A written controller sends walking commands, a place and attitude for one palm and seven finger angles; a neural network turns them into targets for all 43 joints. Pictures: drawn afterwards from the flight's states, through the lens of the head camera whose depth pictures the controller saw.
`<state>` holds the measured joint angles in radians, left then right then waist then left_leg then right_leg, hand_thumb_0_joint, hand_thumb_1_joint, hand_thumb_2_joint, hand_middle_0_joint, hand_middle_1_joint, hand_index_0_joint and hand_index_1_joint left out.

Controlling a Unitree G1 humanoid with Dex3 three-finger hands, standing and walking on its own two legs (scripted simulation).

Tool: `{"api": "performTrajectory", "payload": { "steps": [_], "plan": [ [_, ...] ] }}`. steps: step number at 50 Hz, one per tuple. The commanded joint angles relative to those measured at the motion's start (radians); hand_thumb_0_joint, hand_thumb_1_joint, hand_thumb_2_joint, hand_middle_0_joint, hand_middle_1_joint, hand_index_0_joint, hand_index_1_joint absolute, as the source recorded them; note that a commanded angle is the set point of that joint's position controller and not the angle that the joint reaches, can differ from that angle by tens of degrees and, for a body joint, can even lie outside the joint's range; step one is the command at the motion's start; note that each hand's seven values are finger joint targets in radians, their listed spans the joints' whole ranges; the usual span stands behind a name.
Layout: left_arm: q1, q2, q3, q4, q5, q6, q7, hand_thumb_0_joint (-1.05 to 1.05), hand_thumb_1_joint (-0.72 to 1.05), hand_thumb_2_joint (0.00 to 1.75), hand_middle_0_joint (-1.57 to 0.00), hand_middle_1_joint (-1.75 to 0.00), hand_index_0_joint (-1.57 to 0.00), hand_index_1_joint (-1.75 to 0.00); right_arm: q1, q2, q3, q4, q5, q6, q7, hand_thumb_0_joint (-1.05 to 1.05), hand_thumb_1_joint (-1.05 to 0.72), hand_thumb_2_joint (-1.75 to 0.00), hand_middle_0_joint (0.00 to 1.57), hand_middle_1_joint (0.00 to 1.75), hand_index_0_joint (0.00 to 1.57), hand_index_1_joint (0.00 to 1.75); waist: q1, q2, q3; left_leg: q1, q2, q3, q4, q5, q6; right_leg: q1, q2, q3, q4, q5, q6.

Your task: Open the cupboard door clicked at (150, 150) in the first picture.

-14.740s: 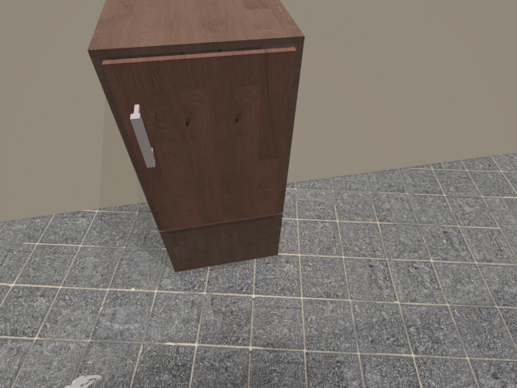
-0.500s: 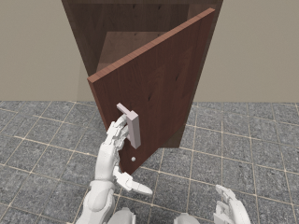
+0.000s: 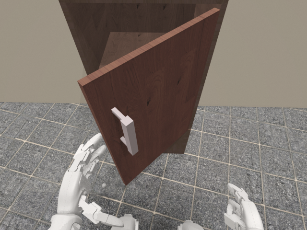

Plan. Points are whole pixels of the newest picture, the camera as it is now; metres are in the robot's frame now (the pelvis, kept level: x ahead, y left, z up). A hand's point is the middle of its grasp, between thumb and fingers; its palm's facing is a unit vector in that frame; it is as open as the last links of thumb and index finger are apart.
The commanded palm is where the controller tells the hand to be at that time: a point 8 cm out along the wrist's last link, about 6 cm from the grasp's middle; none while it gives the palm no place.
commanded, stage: slide the hand sideways off the handle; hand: left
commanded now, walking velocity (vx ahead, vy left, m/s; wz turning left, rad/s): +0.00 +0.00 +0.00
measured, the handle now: (125, 132) +0.34 +0.09 +0.08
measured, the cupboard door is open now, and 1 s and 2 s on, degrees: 45 45 45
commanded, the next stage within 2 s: draw the hand back to the body in 0.12 s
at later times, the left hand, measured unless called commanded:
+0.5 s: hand (78, 188) +0.20 +0.16 +0.10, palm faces +0.00 -1.00 -0.06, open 16.3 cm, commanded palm +0.17 +0.22 +0.11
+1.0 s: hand (21, 177) +0.19 +0.24 +0.16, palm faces +0.26 -0.90 -0.36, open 14.1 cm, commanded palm +0.16 +0.28 +0.19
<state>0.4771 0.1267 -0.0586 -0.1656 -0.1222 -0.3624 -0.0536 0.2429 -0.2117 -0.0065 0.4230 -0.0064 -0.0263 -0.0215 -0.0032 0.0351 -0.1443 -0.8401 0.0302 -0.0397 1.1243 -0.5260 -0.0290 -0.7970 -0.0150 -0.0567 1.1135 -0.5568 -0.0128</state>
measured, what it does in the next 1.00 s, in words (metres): rises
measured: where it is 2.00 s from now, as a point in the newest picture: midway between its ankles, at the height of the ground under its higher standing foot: outside the picture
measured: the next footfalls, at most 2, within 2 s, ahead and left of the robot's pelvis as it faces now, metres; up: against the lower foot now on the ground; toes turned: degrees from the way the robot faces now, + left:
none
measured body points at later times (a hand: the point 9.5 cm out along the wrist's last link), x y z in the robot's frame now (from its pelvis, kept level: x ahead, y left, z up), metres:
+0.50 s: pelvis -0.01 +0.01 +0.01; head +0.02 +0.00 +0.46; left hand +0.19 +0.21 +0.11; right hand +0.17 -0.21 -0.06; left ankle +0.01 +0.14 -0.66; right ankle -0.01 -0.11 -0.66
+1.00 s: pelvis +0.01 +0.03 +0.06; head +0.00 +0.01 +0.51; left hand +0.18 +0.28 +0.18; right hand +0.20 -0.19 -0.01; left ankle +0.01 +0.14 -0.66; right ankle -0.01 -0.11 -0.66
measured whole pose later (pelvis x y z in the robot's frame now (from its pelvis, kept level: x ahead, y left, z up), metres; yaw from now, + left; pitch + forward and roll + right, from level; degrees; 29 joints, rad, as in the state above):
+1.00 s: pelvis +0.01 +0.03 +0.06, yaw +0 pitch +2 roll -1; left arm 0.59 0.30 0.12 -0.43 -0.04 0.00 0.12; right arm 0.26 -0.21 0.06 0.49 0.02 -0.08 -0.12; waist 0.04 0.06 -0.08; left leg -0.40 0.01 -0.01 0.75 -0.39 0.01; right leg -0.35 -0.03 -0.04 0.70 -0.39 0.03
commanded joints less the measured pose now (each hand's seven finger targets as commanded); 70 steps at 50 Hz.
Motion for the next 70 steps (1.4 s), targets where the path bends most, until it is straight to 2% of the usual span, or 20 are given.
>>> {"api": "performTrajectory", "payload": {
  "steps": [1,4,8,11,14,17,19,23,31,33,36,37,39,42,46,51,59,62,68,70],
  "plan": [
    [0.011,0.065,0.063,-0.234,-0.037,-0.091,-0.034,0.00,-0.50,0.30,-0.15,-0.30,-0.15,-0.30,-0.038,-0.104,-0.041,-0.163,0.008,-0.067,-0.015,0.00,-0.90,-0.90,0.20,0.30,0.20,0.30,-0.017,-0.068,-0.186,0.088,-0.053,0.028,-0.107,0.247,0.042,0.148,0.021,0.038,-0.171,0.379,0.004],
    [0.028,0.106,0.105,-0.232,-0.059,-0.098,-0.073,0.00,-0.50,0.30,-0.15,-0.30,-0.15,-0.30,-0.043,-0.109,-0.044,-0.160,0.011,-0.073,-0.025,0.00,-0.90,-0.90,0.20,0.30,0.20,0.30,-0.012,-0.075,-0.184,0.054,-0.054,0.026,-0.089,0.225,0.041,0.151,0.013,0.064,-0.181,0.346,0.008],
    [-0.007,0.078,0.068,-0.262,-0.081,-0.101,-0.098,0.00,-0.50,0.30,-0.15,-0.30,-0.15,-0.30,-0.045,-0.115,-0.041,-0.162,0.015,-0.092,-0.032,0.00,-0.90,-0.90,0.20,0.30,0.20,0.30,-0.021,-0.047,-0.183,0.058,-0.055,0.018,-0.080,0.209,0.045,0.113,0.019,0.056,-0.172,0.285,0.002],
    [0.010,0.078,0.059,-0.258,-0.070,-0.087,-0.088,0.00,-0.50,0.30,-0.15,-0.30,-0.15,-0.30,-0.039,-0.116,-0.043,-0.167,0.016,-0.096,-0.032,0.00,-0.90,-0.90,0.20,0.30,0.20,0.30,-0.016,-0.041,-0.177,0.071,-0.052,0.014,-0.096,0.194,0.044,0.086,0.025,0.030,-0.162,0.250,-0.002],
    [-0.009,0.159,0.125,-0.348,-0.061,-0.060,-0.056,0.00,-0.50,0.30,-0.15,-0.30,-0.15,-0.30,-0.042,-0.114,-0.040,-0.184,0.020,-0.090,-0.038,0.00,-0.90,-0.90,0.20,0.30,0.20,0.30,0.007,-0.014,-0.212,0.111,-0.052,0.017,-0.133,0.187,0.047,0.132,0.027,0.036,-0.191,0.217,-0.005],
    [0.026,0.140,0.132,-0.353,-0.068,-0.015,-0.038,0.00,-0.50,0.30,-0.15,-0.30,-0.15,-0.30,-0.039,-0.105,-0.031,-0.190,0.030,-0.084,-0.041,0.00,-0.90,-0.90,0.20,0.30,0.20,0.30,0.006,-0.012,-0.178,0.151,-0.052,0.020,-0.176,0.188,0.046,0.157,0.035,0.017,-0.221,0.226,-0.002],
    [0.056,0.132,0.140,-0.335,-0.079,0.014,-0.037,0.00,-0.50,0.30,-0.15,-0.30,-0.15,-0.30,-0.044,-0.103,-0.028,-0.190,0.034,-0.080,-0.044,0.00,-0.90,-0.90,0.20,0.30,0.20,0.30,0.005,-0.055,-0.151,0.154,-0.050,0.018,-0.194,0.184,0.047,0.176,0.037,0.013,-0.248,0.223,0.003],
    [0.046,0.139,0.142,-0.340,-0.089,0.051,-0.058,0.00,-0.50,0.30,-0.15,-0.30,-0.15,-0.30,-0.049,-0.115,-0.018,-0.188,0.037,-0.089,-0.048,0.00,-0.90,-0.90,0.20,0.30,0.20,0.30,-0.006,-0.036,-0.097,0.184,-0.047,0.010,-0.236,0.160,0.048,0.180,0.039,-0.001,-0.282,0.189,0.003],
    [0.038,0.196,0.221,-0.406,-0.133,0.080,-0.097,0.00,-0.50,0.30,-0.15,-0.30,-0.15,-0.30,-0.044,-0.118,-0.006,-0.178,0.045,-0.122,-0.054,0.00,-0.90,-0.90,0.20,0.30,0.20,0.30,0.011,0.003,-0.081,0.261,-0.043,0.000,-0.300,0.188,0.043,0.231,0.044,-0.021,-0.315,0.218,-0.001],
    [0.037,0.196,0.225,-0.414,-0.140,0.094,-0.105,0.00,-0.43,0.33,-0.15,-0.30,-0.15,-0.30,-0.046,-0.121,-0.005,-0.175,0.048,-0.129,-0.055,0.00,-0.90,-0.90,0.20,0.30,0.20,0.30,0.010,-0.001,-0.076,0.278,-0.041,-0.005,-0.313,0.209,0.044,0.249,0.046,-0.027,-0.322,0.241,-0.002],
    [0.040,0.223,0.258,-0.458,-0.152,0.114,-0.118,0.00,-0.32,0.37,-0.16,-0.30,-0.16,-0.30,-0.048,-0.121,-0.003,-0.169,0.054,-0.143,-0.055,0.00,-0.90,-0.90,0.20,0.30,0.20,0.30,0.017,0.042,-0.089,0.317,-0.040,-0.004,-0.330,0.249,0.041,0.271,0.047,-0.032,-0.327,0.289,-0.002],
    [0.053,0.375,0.289,-0.516,0.002,0.169,0.012,0.00,-0.29,0.39,-0.16,-0.30,-0.16,-0.30,-0.055,-0.115,-0.003,-0.176,0.042,-0.126,-0.082,0.00,-0.90,-0.90,0.20,0.30,0.20,0.30,0.069,0.037,-0.108,0.339,-0.032,0.013,-0.383,0.267,0.045,0.314,0.017,0.029,-0.391,0.303,-0.017],
    [0.117,0.261,0.228,-0.492,0.039,0.239,0.106,0.00,-0.22,0.42,-0.16,-0.30,-0.16,-0.30,-0.053,-0.092,0.014,-0.159,0.036,-0.116,-0.091,0.00,-0.90,-0.90,0.20,0.30,0.20,0.30,0.040,0.045,-0.025,0.363,-0.033,0.021,-0.409,0.262,0.047,0.322,0.010,0.012,-0.425,0.292,-0.009],
    [0.105,0.267,0.232,-0.498,0.069,0.278,0.158,0.00,-0.12,0.47,-0.16,-0.30,-0.16,-0.30,-0.060,-0.101,0.017,-0.139,0.031,-0.104,-0.096,0.00,-0.90,-0.90,0.20,0.30,0.20,0.30,0.030,0.007,-0.010,0.425,-0.023,0.014,-0.449,0.309,0.048,0.365,0.013,-0.005,-0.460,0.327,-0.005],
    [0.049,0.297,0.268,-0.491,0.085,0.291,0.191,0.00,0.02,0.52,-0.17,-0.30,-0.17,-0.30,-0.077,-0.105,0.023,-0.109,0.024,-0.111,-0.105,0.00,-0.90,-0.90,0.20,0.30,0.20,0.30,0.032,-0.011,0.010,0.497,-0.024,0.020,-0.511,0.332,0.052,0.435,0.008,-0.005,-0.522,0.353,-0.001],
    [0.007,0.307,0.299,-0.488,0.092,0.286,0.205,0.00,0.20,0.60,-0.18,-0.30,-0.18,-0.30,-0.104,-0.106,0.030,-0.070,0.019,-0.132,-0.105,0.00,-0.90,-0.90,0.20,0.30,0.20,0.30,0.042,0.034,0.041,0.575,-0.021,0.017,-0.596,0.356,0.046,0.507,0.009,-0.009,-0.585,0.356,-0.003],
    [-0.026,0.337,0.395,-0.435,0.078,0.277,0.200,0.00,0.48,0.72,-0.19,-0.30,-0.19,-0.30,-0.146,-0.106,0.026,-0.013,0.011,-0.142,-0.096,0.00,-0.90,-0.90,0.20,0.30,0.20,0.30,0.060,0.005,0.098,0.644,-0.016,0.029,-0.690,0.436,0.040,0.622,0.011,-0.012,-0.668,0.433,-0.003],
    [-0.052,0.354,0.430,-0.467,0.078,0.263,0.198,0.00,0.58,0.76,-0.19,-0.30,-0.19,-0.30,-0.152,-0.105,0.022,-0.001,0.008,-0.143,-0.090,0.00,-0.90,-0.90,0.20,0.30,0.20,0.30,0.067,0.049,0.074,0.684,-0.016,0.035,-0.710,0.482,0.038,0.656,0.012,-0.008,-0.686,0.464,-0.004],
    [-0.073,0.394,0.502,-0.440,0.067,0.256,0.198,0.00,0.80,0.86,-0.20,-0.30,-0.20,-0.30,-0.167,-0.110,0.009,0.024,0.004,-0.139,-0.087,0.00,-0.90,-0.90,0.20,0.30,0.20,0.30,0.074,0.012,0.082,0.714,-0.017,0.048,-0.732,0.513,0.042,0.697,0.017,-0.003,-0.726,0.518,-0.003],
    [-0.105,0.403,0.519,-0.471,0.066,0.250,0.198,0.00,0.87,0.88,-0.20,-0.30,-0.20,-0.30,-0.168,-0.110,0.005,0.027,0.005,-0.137,-0.086,0.00,-0.90,-0.90,0.20,0.30,0.20,0.30,0.072,0.044,0.059,0.736,-0.019,0.056,-0.732,0.542,0.042,0.708,0.014,0.002,-0.726,0.545,0.000]
  ]
}}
